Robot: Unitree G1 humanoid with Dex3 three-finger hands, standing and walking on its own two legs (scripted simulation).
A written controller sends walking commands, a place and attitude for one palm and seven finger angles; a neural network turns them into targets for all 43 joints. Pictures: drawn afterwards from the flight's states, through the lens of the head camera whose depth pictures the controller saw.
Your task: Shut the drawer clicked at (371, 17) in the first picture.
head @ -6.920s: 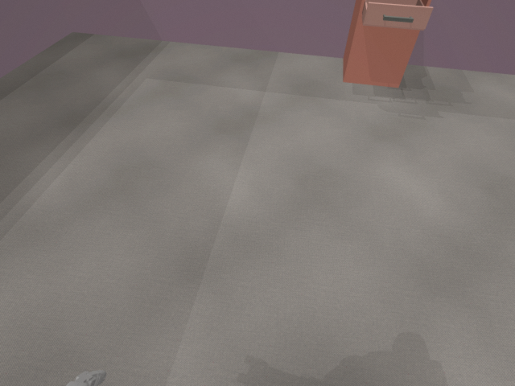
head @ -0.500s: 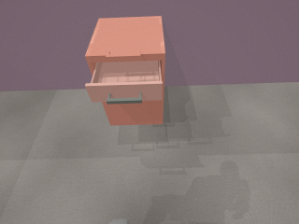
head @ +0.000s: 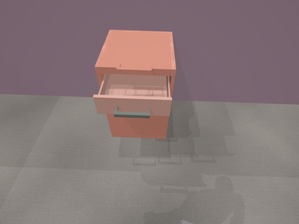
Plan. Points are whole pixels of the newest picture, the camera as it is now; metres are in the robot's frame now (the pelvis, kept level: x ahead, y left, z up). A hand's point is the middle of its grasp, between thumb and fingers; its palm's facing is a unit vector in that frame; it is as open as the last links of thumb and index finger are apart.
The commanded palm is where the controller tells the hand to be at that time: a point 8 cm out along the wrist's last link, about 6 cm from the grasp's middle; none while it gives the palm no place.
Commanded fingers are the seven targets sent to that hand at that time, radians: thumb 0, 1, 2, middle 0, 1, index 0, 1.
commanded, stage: take the last steps up to it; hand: left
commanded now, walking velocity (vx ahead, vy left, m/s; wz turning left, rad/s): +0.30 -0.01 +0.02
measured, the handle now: (132, 111) +0.65 +0.11 -0.21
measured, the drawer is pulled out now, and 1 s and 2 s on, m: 0.19 0.19 0.19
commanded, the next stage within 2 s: come to a stop and stand still in 0.58 s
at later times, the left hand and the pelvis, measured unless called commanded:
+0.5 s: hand out of the picture +0.11 +0.12 -0.16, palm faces +0.10 -0.98 -0.18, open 7.3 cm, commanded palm none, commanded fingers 0.00 0.90 0.90 -0.20 -0.30 -0.20 -0.30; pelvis +0.14 -0.04 +0.01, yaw +2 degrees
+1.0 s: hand (101, 185) +0.28 +0.18 -0.18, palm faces +0.06 -0.98 -0.19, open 7.3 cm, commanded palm none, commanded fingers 0.00 0.90 0.90 -0.20 -0.30 -0.20 -0.30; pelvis +0.24 +0.00 +0.00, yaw +1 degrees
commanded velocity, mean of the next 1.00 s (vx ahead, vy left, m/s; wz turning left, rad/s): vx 0.07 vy -0.02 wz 0.03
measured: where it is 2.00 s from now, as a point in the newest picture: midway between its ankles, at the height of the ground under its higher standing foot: outside the picture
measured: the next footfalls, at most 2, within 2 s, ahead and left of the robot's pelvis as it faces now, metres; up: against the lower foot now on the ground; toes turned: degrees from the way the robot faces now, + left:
right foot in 0.10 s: +0.14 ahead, -0.13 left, +0.00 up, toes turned -7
left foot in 0.66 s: +0.27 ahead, +0.09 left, +0.00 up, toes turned +8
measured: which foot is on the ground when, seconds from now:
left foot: down 0.00-0.12, up 0.14-0.64, down 0.66-1.00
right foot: up 0.00-0.08, down 0.10-0.66, up 0.68-1.00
